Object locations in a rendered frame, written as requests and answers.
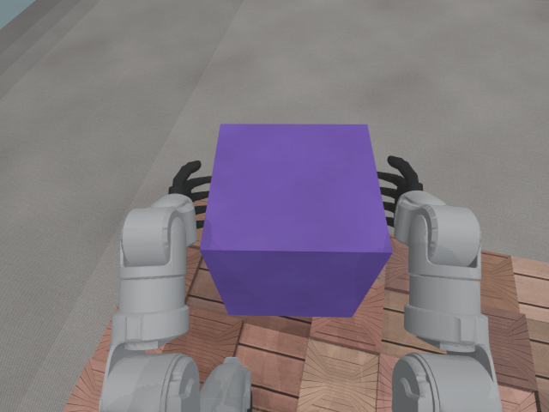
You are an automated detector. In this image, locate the robot left hand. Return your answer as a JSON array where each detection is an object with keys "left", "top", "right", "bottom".
[{"left": 168, "top": 161, "right": 212, "bottom": 229}]

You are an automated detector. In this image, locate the left robot forearm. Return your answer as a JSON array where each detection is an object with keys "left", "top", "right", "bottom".
[{"left": 99, "top": 194, "right": 197, "bottom": 412}]

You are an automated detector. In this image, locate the robot right hand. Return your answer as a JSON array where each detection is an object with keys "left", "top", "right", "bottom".
[{"left": 377, "top": 155, "right": 423, "bottom": 227}]

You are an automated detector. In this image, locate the right robot upper arm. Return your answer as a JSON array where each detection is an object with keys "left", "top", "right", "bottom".
[{"left": 391, "top": 352, "right": 502, "bottom": 412}]

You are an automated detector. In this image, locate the left robot upper arm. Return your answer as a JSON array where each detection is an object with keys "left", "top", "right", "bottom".
[{"left": 100, "top": 353, "right": 201, "bottom": 412}]

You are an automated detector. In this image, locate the left robot thigh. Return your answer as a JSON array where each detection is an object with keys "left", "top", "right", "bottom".
[{"left": 199, "top": 363, "right": 251, "bottom": 412}]

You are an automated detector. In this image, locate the right robot forearm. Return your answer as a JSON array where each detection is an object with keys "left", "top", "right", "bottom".
[{"left": 394, "top": 191, "right": 503, "bottom": 412}]

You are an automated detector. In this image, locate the carton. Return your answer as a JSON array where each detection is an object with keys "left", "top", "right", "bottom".
[{"left": 200, "top": 124, "right": 393, "bottom": 318}]

